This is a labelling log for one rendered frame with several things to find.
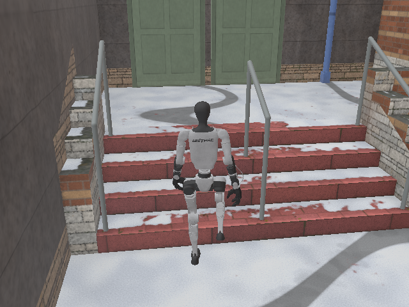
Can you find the humanoid robot head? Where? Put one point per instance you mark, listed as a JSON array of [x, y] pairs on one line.
[[202, 111]]

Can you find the robot right hand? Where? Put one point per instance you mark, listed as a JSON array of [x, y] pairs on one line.
[[237, 197]]

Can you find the left robot forearm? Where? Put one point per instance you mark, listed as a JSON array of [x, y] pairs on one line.
[[177, 170]]

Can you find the robot left hand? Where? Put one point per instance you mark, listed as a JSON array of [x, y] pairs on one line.
[[175, 183]]

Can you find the right robot forearm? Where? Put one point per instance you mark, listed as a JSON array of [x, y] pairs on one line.
[[233, 174]]

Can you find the left robot upper arm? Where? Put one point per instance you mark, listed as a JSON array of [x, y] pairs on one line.
[[180, 147]]

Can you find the robot right foot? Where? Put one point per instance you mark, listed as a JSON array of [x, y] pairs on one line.
[[220, 236]]

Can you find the right robot upper arm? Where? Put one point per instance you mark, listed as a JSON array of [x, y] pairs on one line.
[[226, 146]]

